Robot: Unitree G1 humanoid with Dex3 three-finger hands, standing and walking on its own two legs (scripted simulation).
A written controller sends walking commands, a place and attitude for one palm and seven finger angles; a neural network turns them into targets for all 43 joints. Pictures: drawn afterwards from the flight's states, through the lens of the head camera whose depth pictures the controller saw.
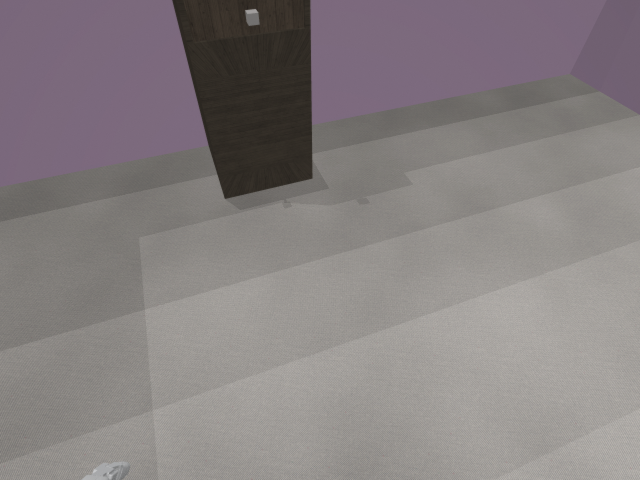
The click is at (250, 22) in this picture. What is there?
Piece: drawer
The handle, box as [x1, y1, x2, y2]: [245, 9, 259, 25]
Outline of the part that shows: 245,10 247,23 249,25 259,24 257,11 255,9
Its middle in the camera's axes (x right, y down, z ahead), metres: -0.23 -0.73 +1.27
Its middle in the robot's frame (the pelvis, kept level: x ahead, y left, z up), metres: +1.44 +0.30 +0.01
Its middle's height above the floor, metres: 0.78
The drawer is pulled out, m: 0.00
